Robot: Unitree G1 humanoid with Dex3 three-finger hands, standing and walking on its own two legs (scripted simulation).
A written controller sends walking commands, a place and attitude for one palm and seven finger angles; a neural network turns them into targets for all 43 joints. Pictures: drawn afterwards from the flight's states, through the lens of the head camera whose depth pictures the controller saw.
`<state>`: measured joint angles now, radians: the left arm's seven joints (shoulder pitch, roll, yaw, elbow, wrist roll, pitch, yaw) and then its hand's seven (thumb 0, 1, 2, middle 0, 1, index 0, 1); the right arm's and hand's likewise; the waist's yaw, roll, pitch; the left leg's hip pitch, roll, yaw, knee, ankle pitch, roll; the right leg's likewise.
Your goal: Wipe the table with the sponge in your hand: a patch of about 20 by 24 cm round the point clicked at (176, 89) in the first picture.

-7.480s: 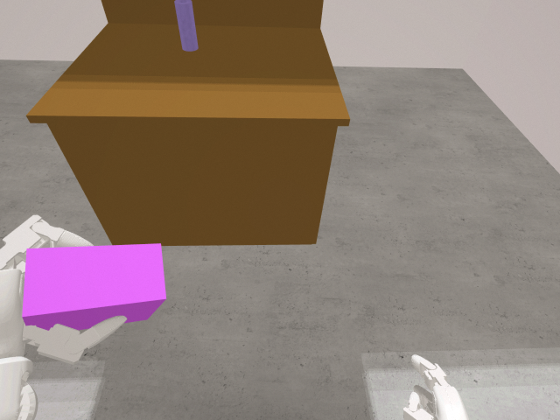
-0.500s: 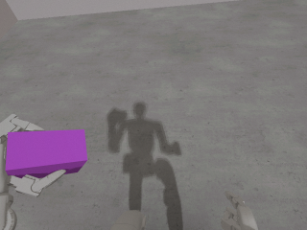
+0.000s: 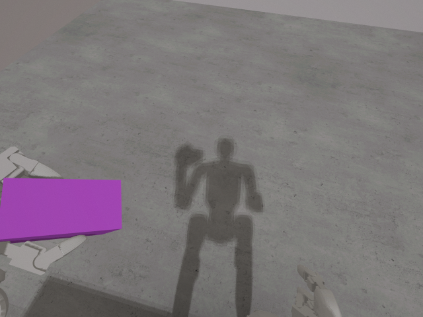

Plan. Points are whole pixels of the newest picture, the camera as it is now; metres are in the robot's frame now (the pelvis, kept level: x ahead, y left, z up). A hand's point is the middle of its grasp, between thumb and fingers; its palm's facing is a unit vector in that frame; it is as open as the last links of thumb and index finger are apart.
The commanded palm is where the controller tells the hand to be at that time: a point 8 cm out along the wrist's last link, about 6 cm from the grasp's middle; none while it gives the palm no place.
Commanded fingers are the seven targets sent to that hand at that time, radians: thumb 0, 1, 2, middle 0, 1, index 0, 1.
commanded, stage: turn to face it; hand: left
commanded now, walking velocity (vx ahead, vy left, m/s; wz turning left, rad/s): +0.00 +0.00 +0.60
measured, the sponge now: (79, 211) +0.22 +0.20 +0.16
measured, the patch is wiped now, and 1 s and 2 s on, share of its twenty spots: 0.00 0.00 0.00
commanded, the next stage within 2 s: none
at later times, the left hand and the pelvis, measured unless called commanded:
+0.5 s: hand out of the picture +0.03 +0.26 +0.18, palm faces +0.63 -0.68 -0.38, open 10.3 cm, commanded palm -0.04 +0.29 +0.18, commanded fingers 0.00 0.10 1.30 -1.20 -1.60 -1.20 -1.60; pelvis -0.11 -0.03 -0.01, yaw +18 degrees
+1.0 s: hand out of the picture -0.13 +0.20 +0.17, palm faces +0.77 -0.45 -0.46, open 10.3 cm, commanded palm -0.21 +0.20 +0.18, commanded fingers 0.00 0.10 1.30 -1.20 -1.60 -1.20 -1.60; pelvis -0.17 -0.12 +0.01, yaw +36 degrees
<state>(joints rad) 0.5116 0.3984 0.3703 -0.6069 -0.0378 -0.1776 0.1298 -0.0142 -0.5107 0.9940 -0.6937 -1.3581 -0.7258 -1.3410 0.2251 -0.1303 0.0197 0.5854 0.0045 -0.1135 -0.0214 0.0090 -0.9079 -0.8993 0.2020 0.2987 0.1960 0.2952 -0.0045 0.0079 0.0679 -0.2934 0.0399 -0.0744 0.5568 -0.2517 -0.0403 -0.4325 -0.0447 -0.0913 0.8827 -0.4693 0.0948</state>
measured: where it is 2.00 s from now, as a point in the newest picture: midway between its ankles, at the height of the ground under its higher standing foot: outside the picture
